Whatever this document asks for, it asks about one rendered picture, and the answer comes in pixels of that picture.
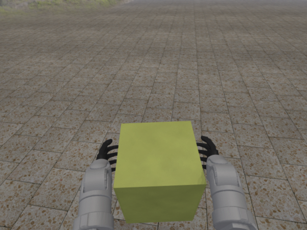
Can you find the right robot hand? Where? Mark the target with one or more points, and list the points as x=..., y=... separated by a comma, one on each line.
x=211, y=149

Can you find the robot left forearm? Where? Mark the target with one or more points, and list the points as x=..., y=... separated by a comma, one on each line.
x=95, y=199

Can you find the carton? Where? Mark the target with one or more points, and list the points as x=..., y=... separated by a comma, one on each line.
x=159, y=175

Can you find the robot right forearm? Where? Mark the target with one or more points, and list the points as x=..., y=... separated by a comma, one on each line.
x=230, y=211

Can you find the left robot hand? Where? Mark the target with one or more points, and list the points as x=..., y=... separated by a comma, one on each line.
x=104, y=150

